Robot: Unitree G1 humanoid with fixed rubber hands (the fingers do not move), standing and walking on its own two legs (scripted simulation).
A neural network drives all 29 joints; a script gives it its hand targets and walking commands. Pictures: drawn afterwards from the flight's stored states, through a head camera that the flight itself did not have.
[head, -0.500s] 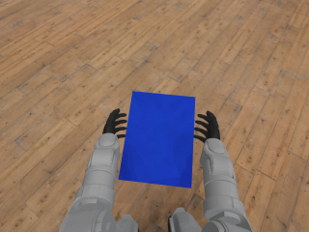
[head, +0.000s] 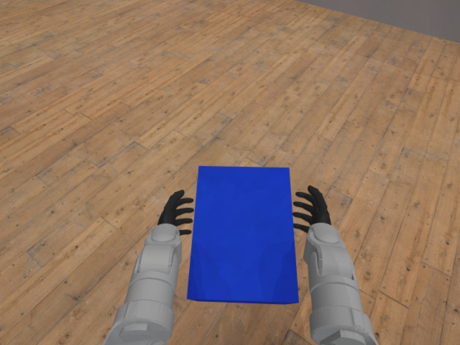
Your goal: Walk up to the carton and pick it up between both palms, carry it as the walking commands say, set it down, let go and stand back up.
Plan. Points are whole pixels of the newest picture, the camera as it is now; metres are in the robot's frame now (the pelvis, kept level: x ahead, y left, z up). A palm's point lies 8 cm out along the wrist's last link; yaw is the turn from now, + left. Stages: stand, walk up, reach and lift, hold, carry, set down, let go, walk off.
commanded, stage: reach and lift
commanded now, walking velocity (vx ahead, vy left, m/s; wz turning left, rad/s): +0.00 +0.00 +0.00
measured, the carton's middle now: (242, 236) +0.36 -0.05 -0.08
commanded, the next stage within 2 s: none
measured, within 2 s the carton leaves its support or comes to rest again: neither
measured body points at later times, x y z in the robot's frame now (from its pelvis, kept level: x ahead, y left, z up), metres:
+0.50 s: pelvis +0.01 +0.00 +0.01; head -0.04 +0.00 +0.46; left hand +0.34 +0.10 +0.05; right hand +0.32 -0.18 +0.07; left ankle +0.02 +0.11 -0.73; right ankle +0.04 -0.13 -0.73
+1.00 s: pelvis +0.01 -0.01 +0.01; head -0.04 -0.01 +0.46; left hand +0.32 +0.12 +0.05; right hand +0.33 -0.15 +0.07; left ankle +0.02 +0.11 -0.73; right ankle +0.04 -0.13 -0.73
